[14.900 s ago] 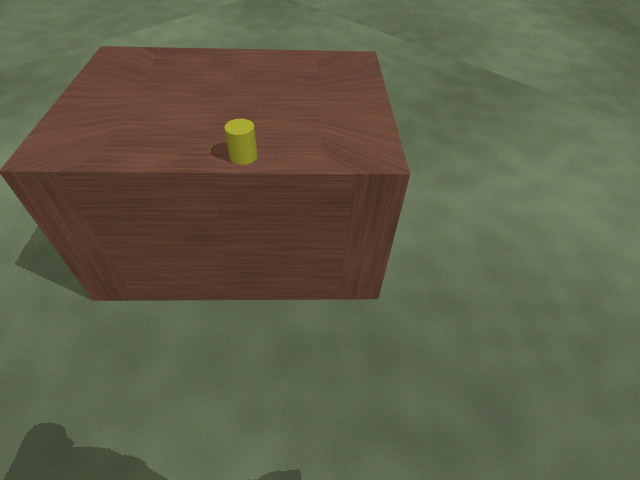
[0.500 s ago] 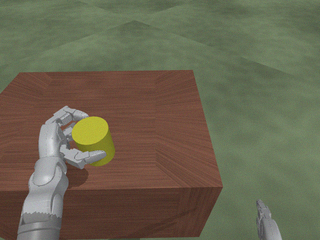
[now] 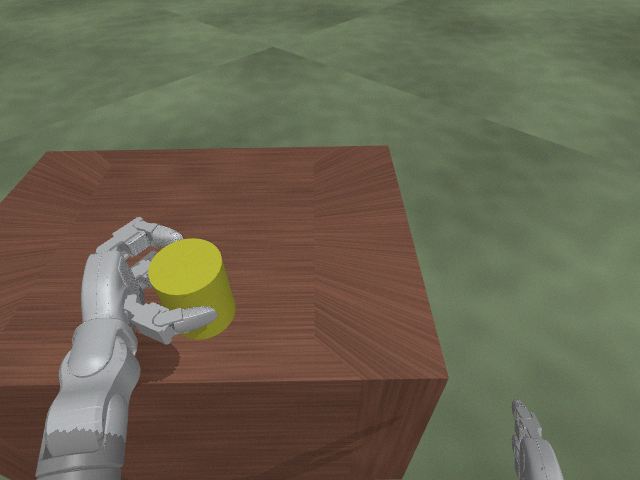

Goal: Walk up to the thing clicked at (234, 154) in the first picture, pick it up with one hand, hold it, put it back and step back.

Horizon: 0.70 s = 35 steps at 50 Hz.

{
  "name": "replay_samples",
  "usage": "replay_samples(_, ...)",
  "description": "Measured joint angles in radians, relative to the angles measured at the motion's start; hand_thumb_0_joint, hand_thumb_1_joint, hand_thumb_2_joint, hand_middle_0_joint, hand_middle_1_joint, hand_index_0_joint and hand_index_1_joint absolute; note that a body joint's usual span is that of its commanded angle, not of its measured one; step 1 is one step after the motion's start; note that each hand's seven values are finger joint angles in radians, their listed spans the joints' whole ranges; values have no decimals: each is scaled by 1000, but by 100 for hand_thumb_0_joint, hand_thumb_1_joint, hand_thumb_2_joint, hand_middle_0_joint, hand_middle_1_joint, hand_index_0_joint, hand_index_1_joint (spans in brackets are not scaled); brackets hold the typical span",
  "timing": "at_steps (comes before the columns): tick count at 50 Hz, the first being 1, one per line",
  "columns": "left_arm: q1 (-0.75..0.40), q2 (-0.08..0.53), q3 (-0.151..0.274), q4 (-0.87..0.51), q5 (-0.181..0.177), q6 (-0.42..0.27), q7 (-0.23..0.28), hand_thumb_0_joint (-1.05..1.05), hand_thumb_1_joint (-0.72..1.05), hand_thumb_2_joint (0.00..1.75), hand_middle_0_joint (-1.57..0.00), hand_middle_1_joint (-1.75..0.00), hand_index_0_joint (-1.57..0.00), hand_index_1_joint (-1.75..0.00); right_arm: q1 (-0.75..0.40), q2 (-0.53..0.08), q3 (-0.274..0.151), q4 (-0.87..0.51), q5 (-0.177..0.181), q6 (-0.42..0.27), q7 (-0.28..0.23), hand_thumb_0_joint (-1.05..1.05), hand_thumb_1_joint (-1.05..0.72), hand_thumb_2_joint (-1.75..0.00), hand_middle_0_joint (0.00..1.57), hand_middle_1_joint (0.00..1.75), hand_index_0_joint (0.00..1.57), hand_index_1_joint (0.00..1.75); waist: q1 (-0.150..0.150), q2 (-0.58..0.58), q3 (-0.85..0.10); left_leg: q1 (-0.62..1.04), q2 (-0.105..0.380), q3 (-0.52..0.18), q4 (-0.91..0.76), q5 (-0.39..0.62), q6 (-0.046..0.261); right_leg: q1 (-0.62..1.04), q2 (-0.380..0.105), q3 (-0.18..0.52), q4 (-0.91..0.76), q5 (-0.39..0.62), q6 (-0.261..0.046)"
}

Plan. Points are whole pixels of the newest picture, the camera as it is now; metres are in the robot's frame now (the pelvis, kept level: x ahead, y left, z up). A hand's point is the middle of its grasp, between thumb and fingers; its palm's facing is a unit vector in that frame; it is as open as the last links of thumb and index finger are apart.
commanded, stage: hold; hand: left
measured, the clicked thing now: (195, 290) +0.31 +0.14 +0.13
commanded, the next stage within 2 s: crouch in 1.60 s
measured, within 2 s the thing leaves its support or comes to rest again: neither
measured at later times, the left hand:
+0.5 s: hand (176, 276) +0.32 +0.16 +0.14, palm faces +0.16 -0.99 +0.02, open 11.0 cm
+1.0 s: hand (170, 280) +0.32 +0.17 +0.14, palm faces +0.18 -0.98 +0.03, open 11.0 cm
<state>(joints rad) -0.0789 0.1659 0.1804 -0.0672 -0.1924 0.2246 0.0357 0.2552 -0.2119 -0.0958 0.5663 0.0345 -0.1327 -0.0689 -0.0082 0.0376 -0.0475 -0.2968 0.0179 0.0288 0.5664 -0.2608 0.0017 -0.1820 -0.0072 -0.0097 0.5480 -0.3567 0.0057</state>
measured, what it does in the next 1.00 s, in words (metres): stands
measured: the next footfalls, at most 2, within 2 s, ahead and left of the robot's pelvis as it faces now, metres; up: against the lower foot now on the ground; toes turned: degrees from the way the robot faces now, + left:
none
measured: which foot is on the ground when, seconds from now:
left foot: down 0.00-1.00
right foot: down 0.00-1.00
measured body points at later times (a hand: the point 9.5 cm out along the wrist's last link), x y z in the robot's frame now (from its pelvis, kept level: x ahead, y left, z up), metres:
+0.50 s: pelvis +0.00 +0.00 +0.00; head -0.02 -0.02 +0.45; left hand +0.31 +0.21 +0.14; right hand +0.17 -0.26 -0.07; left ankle +0.03 +0.12 -0.73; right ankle -0.04 -0.12 -0.73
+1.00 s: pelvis +0.00 +0.00 +0.00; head -0.02 -0.02 +0.45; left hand +0.30 +0.22 +0.14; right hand +0.16 -0.27 -0.07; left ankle +0.03 +0.12 -0.73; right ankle -0.04 -0.12 -0.73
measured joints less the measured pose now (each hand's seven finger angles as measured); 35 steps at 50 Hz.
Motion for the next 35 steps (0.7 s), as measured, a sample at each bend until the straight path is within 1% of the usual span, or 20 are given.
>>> replay_samples(3, 6, -4, -3, 15, -3, 9, -7, -4, -61, 76, -76, -125, -81, -127, -4, 1, 0, -1, -1, 1, 4, -1, 49, -6, 6, 5, 5, 5, -2, 4, 4, 3, 0, 0, -7, 5, 1, 3, 0, 0, -6, 4, 0)
replay_samples(6, 13, -8, 1, 21, -4, 13, -3, -4, -61, 76, -76, -125, -81, -127, 1, -1, -3, -9, -2, 0, 7, -1, 49, -6, 6, 5, 6, 5, -2, 3, 11, 5, 0, 1, -13, 9, 0, 2, 0, 1, -9, 7, -1)
replay_samples(11, 27, -6, 12, -6, 5, -12, 13, -4, -61, 77, -76, -124, -81, -126, 11, -4, -5, -10, -2, -5, 0, -1, 49, -6, 6, 5, 6, 5, -1, -7, 17, 7, 2, -1, -18, 11, -3, 4, 3, 0, -13, 9, -3)
replay_samples(14, 22, -3, 10, -21, 10, -27, 16, -4, -61, 77, -76, -124, -81, -126, 4, -3, -5, 6, -3, -8, -5, -1, 49, -6, 6, 5, 6, 5, 1, -10, 17, 12, 3, -3, -19, 12, -5, 10, 4, -3, -16, 9, -4)
replay_samples(17, 0, 0, 2, -7, 9, -32, 9, -4, -61, 77, -76, -124, -81, -126, -17, -2, -6, 38, -4, -12, -8, -1, 49, -6, 6, 5, 5, 5, 1, -5, 13, 15, 2, -5, -22, 14, -5, 15, 4, -5, -21, 11, -5)
replay_samples(20, -25, -1, -3, 26, 2, -19, -1, -4, -61, 77, -76, -124, -81, -126, -35, -3, -6, 57, -3, -9, -6, -1, 49, -6, 6, 5, 5, 5, -1, 5, 9, 18, 1, -7, -28, 17, -4, 19, 2, -7, -27, 15, -4)
replay_samples(23, -31, 0, -1, 50, -4, -3, -6, -4, -61, 77, -76, -124, -81, -126, -34, -2, -5, 40, -1, -5, -1, -1, 49, -6, 6, 5, 5, 5, -6, 10, 8, 23, 0, -5, -38, 22, -3, 22, 1, -6, -34, 18, -3)
replay_samples(26, -21, -2, 12, 61, -9, 2, -9, -4, -61, 77, -76, -124, -81, -126, -20, 0, -5, 16, 0, -2, 6, -1, 50, -6, 6, 5, 6, 5, -8, 6, 9, 27, 0, -3, -45, 24, -3, 24, 1, -3, -37, 19, -3)
replay_samples(31, 12, -1, 25, 38, 3, -8, 5, -4, -61, 77, -76, -124, -81, -126, 6, -6, -14, 10, 1, 0, 9, -1, 50, -6, 6, 5, 6, 5, -3, -11, 14, 30, 2, 0, -48, 23, -6, 25, 3, -1, -38, 18, -6)
replay_samples(35, 22, 1, 13, 10, 14, -28, 13, -4, -61, 77, -76, -125, -80, -126, -7, -15, -18, 39, 0, -4, 2, -1, 50, -6, 6, 5, 5, 5, 0, -11, 22, 30, 4, -3, -42, 20, -7, 29, 5, -3, -39, 18, -6)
